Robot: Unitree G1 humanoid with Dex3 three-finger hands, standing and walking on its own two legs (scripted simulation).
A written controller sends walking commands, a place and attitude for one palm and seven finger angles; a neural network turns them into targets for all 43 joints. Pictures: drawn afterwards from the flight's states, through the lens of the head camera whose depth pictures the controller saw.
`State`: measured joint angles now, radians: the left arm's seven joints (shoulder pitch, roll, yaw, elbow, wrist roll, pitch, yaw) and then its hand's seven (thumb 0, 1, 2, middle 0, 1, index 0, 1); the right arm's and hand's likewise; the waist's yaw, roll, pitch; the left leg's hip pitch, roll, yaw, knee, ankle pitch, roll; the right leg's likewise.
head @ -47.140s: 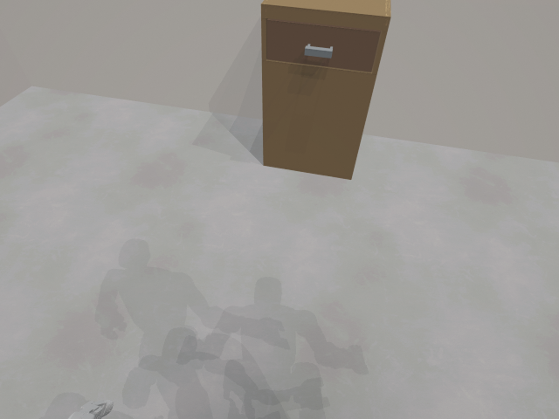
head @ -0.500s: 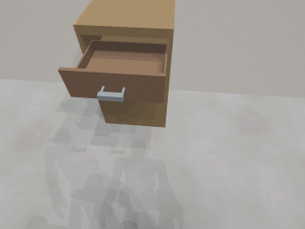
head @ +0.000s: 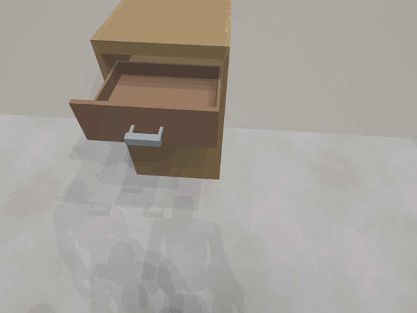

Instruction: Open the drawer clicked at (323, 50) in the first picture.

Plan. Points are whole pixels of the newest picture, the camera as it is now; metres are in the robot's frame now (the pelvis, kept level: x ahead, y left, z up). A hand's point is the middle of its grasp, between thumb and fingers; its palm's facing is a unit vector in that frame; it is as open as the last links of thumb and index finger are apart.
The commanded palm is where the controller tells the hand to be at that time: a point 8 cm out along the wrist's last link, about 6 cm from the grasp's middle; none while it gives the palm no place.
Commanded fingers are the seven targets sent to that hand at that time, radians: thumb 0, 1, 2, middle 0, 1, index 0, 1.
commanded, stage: look to check the result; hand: left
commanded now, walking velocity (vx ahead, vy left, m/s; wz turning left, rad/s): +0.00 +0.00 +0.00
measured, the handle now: (145, 134) +0.62 +0.23 -0.09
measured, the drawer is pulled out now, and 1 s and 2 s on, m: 0.29 0.29 0.29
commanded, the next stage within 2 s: stand and wait in 0.58 s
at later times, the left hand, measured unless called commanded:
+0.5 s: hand out of the picture +0.00 +0.16 -0.18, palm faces +0.05 -0.98 -0.17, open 7.4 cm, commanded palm none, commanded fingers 0.00 0.90 0.90 -0.20 -0.30 -0.20 -0.30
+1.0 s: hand out of the picture +0.01 +0.15 -0.18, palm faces +0.04 -0.98 -0.17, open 7.4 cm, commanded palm none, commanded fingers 0.00 0.90 0.90 -0.20 -0.30 -0.20 -0.30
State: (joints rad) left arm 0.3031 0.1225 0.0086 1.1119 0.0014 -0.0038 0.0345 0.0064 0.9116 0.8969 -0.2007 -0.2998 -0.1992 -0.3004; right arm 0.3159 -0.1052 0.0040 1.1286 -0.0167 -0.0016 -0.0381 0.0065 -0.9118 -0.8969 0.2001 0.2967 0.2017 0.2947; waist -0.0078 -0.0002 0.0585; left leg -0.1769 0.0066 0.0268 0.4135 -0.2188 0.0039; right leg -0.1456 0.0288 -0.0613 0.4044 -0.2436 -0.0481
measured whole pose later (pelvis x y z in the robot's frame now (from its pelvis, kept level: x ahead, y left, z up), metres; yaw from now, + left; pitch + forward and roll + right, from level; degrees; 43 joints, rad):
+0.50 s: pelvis +0.02 +0.00 +0.00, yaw +0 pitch -1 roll +0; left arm 0.30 0.11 0.01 1.12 0.00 -0.01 0.04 0.00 0.91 0.90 -0.20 -0.30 -0.20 -0.30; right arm 0.29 -0.11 0.00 1.13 -0.02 0.00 -0.04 0.01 -0.92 -0.90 0.20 0.30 0.20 0.29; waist -0.01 0.00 0.06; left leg -0.14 0.01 0.03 0.40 -0.24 0.00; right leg -0.11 0.03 -0.06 0.39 -0.27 -0.05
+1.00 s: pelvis +0.03 -0.01 +0.00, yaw -1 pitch -1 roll +0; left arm 0.31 0.12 0.01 1.11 0.00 -0.01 0.04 0.00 0.91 0.90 -0.20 -0.30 -0.20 -0.30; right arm 0.30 -0.11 0.00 1.14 -0.01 0.00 -0.04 0.01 -0.91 -0.90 0.20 0.30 0.20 0.29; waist -0.01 0.00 0.06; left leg -0.12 0.01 0.04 0.39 -0.25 -0.01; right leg -0.10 0.04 -0.05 0.38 -0.27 -0.05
